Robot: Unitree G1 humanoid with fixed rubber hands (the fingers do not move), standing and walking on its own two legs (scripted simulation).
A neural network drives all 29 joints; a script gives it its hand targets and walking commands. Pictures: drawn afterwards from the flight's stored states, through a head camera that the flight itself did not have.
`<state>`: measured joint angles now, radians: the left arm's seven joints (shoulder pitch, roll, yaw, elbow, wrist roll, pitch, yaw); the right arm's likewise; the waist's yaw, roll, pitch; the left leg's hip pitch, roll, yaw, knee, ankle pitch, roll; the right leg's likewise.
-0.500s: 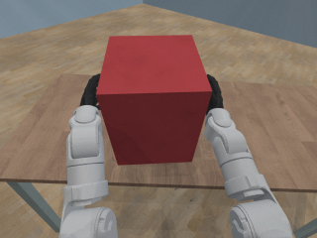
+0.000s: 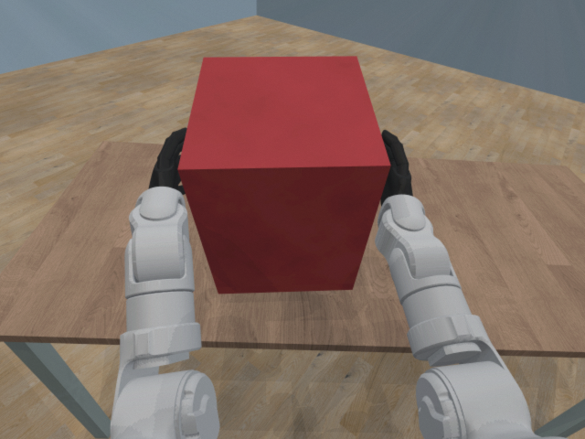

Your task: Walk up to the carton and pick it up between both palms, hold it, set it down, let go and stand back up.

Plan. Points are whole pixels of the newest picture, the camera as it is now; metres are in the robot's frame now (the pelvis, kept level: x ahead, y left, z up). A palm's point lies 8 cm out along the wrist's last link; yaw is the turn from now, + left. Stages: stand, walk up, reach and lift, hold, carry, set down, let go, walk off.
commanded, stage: set down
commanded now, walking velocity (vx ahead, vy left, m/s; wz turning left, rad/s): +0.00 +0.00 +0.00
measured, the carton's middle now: (283, 182) +0.41 -0.01 +0.18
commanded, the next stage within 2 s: none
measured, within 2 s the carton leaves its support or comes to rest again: neither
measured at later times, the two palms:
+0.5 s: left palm (193, 207) +0.41 +0.12 +0.14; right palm (393, 223) +0.36 -0.17 +0.13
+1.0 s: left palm (197, 207) +0.43 +0.12 +0.12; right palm (389, 231) +0.37 -0.17 +0.12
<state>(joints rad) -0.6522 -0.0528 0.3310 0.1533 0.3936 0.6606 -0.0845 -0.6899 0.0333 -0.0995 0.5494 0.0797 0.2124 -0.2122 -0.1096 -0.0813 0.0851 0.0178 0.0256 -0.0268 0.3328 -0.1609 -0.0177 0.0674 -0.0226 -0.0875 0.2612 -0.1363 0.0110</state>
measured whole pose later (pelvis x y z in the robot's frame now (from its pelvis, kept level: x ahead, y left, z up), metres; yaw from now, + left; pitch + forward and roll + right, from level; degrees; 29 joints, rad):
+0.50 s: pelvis +0.03 +0.01 +0.00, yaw -1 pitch -9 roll -1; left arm -0.55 -0.05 0.23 0.26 0.31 0.44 -0.04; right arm -0.50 0.04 -0.10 0.56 0.09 -0.07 -0.22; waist -0.11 -0.08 0.12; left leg 0.01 0.02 0.00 0.34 -0.20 -0.01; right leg 0.07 -0.03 -0.08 0.23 -0.15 0.03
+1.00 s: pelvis +0.02 +0.02 +0.00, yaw -1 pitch -7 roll -1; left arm -0.69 -0.02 0.30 0.59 0.34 0.30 -0.08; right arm -0.57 0.11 -0.27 0.74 -0.06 -0.16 -0.22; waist -0.12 -0.08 0.10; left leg -0.01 0.01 0.00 0.31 -0.18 0.00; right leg 0.05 -0.04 -0.08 0.21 -0.13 0.04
